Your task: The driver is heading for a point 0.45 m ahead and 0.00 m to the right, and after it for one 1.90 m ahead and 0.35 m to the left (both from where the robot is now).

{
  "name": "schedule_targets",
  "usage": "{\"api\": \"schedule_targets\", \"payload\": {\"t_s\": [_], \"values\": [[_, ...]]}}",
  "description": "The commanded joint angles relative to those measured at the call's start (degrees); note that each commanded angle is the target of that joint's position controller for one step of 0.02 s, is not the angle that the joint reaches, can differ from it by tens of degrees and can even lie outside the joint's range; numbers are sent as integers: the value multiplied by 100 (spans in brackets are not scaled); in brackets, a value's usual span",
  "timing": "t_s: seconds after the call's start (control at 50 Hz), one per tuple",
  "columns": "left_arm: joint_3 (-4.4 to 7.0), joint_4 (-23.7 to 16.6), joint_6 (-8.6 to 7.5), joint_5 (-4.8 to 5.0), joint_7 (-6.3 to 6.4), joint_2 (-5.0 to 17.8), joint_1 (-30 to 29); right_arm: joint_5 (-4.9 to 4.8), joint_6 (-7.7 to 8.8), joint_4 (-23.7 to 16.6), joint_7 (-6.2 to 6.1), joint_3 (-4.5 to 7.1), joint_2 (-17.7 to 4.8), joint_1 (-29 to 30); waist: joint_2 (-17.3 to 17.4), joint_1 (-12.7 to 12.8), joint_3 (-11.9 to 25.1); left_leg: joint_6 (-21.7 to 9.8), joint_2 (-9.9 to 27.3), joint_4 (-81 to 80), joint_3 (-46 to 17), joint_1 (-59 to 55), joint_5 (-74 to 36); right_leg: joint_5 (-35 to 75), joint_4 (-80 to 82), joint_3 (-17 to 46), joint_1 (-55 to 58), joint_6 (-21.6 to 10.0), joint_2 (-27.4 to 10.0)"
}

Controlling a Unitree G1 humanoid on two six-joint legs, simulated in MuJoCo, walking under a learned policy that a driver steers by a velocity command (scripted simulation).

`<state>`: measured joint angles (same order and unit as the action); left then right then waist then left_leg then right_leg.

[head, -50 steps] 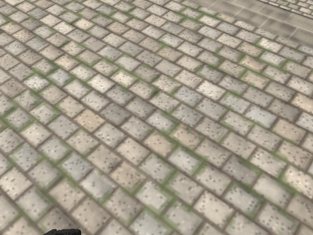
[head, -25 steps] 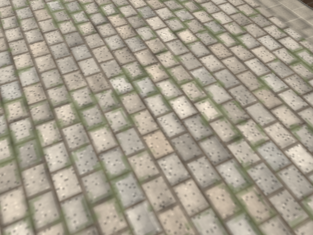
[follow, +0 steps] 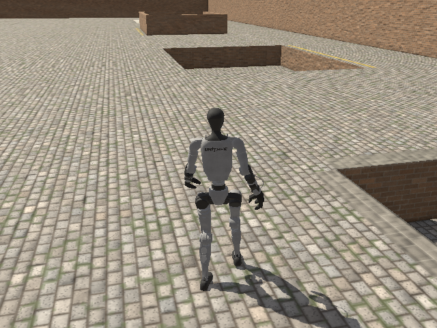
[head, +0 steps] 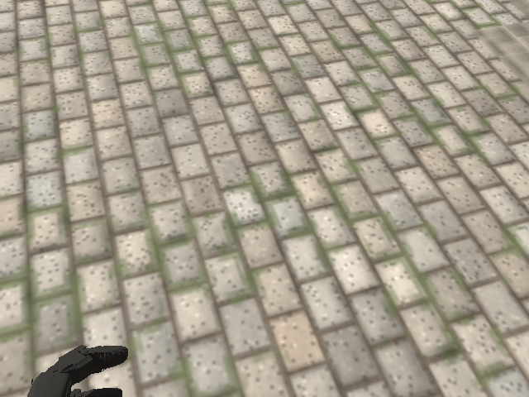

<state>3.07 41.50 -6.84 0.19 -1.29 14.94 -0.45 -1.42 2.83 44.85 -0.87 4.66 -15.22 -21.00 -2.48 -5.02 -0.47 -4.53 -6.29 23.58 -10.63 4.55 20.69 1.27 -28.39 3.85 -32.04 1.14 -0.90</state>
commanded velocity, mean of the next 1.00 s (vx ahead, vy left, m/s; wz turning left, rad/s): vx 0.30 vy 0.00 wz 0.11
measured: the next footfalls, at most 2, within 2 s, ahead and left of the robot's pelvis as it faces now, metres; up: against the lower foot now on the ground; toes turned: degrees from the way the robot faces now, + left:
right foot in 0.06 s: +0.20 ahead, -0.13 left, +0.00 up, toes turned +4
left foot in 0.54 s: +0.45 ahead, +0.14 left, +0.00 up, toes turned +5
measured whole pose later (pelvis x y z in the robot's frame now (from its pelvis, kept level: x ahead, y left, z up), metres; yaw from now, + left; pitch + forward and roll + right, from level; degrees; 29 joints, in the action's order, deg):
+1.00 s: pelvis +0.38 +0.03 +0.00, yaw +4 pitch +0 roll +1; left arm 1.7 50.7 0.0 -1.1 1.6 13.5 12.6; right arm 1.0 0.8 50.3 -0.5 1.4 -12.5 -9.9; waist 0.6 -0.3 0.1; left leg -1.2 -1.4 28.3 1.9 16.7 11.5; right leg -15.5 -31.5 0.9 -15.9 2.0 -2.9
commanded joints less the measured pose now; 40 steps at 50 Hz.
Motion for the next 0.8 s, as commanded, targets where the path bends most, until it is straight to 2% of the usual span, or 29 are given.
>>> {"api": "schedule_targets", "payload": {"t_s": [0.02,0.04,0.06,0.08,0.1,0.12,0.14,0.16,0.18,0.2,0.24,0.3,0.38,0.42,0.46,0.48,0.52,0.54,0.56,0.58,0.6,0.62,0.64,0.66,0.7,0.74,0.8], "values": [[213,-384,-189,0,-41,705,-19,21,7,-243,-52,184,-789,-18,1074,353,159,-632,1499,91,-1166,-73,-2540,-329,291,-196,779,-269,105],[291,-241,-215,-54,-13,857,535,41,13,-287,-33,134,-662,64,1031,626,491,-489,1214,699,-990,5,-3183,-255,419,-229,1637,-465,87],[364,-137,-222,-141,23,1124,1422,123,37,-408,-1,35,-457,176,665,1038,1238,-288,927,2089,-635,671,-2738,-122,169,480,3089,-861,-681],[516,112,-153,-192,20,1607,2292,-23,107,-389,7,-62,-133,-718,-991,901,2109,205,70,4184,44,2761,-599,-908,341,2847,5304,-1887,-1916],[433,246,-116,-7,-41,1212,2440,-94,153,-309,7,-58,-415,-813,-1338,936,1973,239,156,4972,-117,3772,1234,-2275,1047,4195,5404,-1986,-2269],[319,168,-82,68,-29,817,2082,-112,155,-379,22,40,-829,-156,-627,1023,1020,214,452,5306,-169,4166,821,-2855,1169,3515,4630,-1699,-2051],[247,75,-18,17,-16,688,1669,-39,149,-500,25,27,-820,347,-128,922,500,199,707,5193,122,4061,371,-2518,1279,2738,3782,-1506,-1806],[189,76,19,-25,-24,573,1410,66,160,-584,42,29,-743,625,44,774,92,199,891,4795,269,3923,74,-1984,1474,2229,3048,-1459,-1559],[141,72,9,-68,-22,492,1286,97,153,-590,55,45,-669,591,-87,592,28,193,1100,4445,327,3610,-152,-1527,1603,1858,2636,-1375,-1364],[129,97,-1,-71,-28,469,1252,76,137,-555,67,28,-558,480,-223,510,39,211,1171,4218,420,3357,-251,-1210,1722,1579,2396,-1349,-1208],[157,193,-32,-25,-23,600,1378,87,118,-560,69,-24,-374,485,-306,488,72,286,1232,3805,604,3298,-445,-580,1886,1161,2257,-1447,-1134],[219,306,-7,19,30,851,1576,128,150,-734,72,-101,-256,1022,-163,616,42,395,1300,2733,731,3393,-1221,0,2028,709,2331,-1464,-1114],[226,456,81,98,60,979,1929,75,200,-876,151,-155,-185,1744,-191,892,-61,447,1086,1402,957,2943,-2211,10,1991,214,2366,-1263,-951],[208,573,153,95,73,983,2128,75,225,-973,198,-152,-207,2025,-209,974,-152,429,932,1023,1025,2799,-2334,631,1750,163,2551,-1192,-1008],[199,654,237,97,94,1004,2215,88,260,-1052,258,-123,-278,2135,-303,938,-71,312,807,731,1020,2635,-2182,1226,1344,171,2882,-1047,-1094],[202,663,270,103,111,1035,2166,105,276,-1043,280,-94,-353,2051,-349,842,34,232,754,571,1004,2414,-2117,1436,1101,188,2992,-949,-1109],[182,622,300,116,149,1027,1970,205,297,-758,252,29,-607,1213,-272,361,523,3,554,76,1158,1088,-2675,2132,156,9,2879,-669,-808],[104,537,265,19,162,837,2003,281,304,-645,196,125,-977,625,73,150,1061,-247,1149,288,700,-121,-4522,1321,-832,-223,2299,-397,-480],[-80,506,195,-148,130,338,2587,435,224,-639,130,150,-1305,162,1325,234,1906,-1113,2690,820,-873,-2194,-6723,-1883,-2823,-454,491,9,106],[-120,699,193,-22,93,362,3117,283,138,-531,169,78,-1041,-42,1819,243,2764,-1687,3231,588,-1822,-2477,-6366,-4236,-3809,112,57,106,219],[27,703,253,106,87,877,2746,186,67,-529,207,32,-845,178,1212,169,2237,-1465,2841,317,-1470,-1803,-5317,-4091,-4187,226,-204,133,-29],[34,564,331,128,122,871,2212,148,52,-568,207,-32,-688,650,915,263,1519,-1213,2546,108,-989,-1092,-4641,-3770,-4086,53,-442,150,-208],[38,553,438,59,177,785,1988,174,58,-579,222,-109,-507,1068,628,424,1066,-1058,2305,-135,-630,-273,-4185,-3454,-3727,11,-284,195,-382],[52,555,554,3,231,722,1999,218,62,-588,227,-130,-452,1409,703,641,854,-935,2142,-376,-363,490,-3793,-3145,-3280,35,202,227,-521],[11,658,691,-27,295,480,2229,337,64,-532,225,-92,-532,1760,983,880,734,-895,1844,-694,157,1482,-3544,-2666,-2616,-191,1156,292,-411],[-22,687,718,-63,331,377,2166,335,74,-422,191,-92,-512,1785,1023,860,819,-906,1756,-741,362,1610,-3283,-2286,-1936,-242,1549,266,-366],[-4,673,758,-68,331,444,1871,280,9,-234,129,-109,-512,1699,967,741,803,-818,1765,-836,279,1633,-1773,-1582,-1131,-273,1922,158,-320]]}}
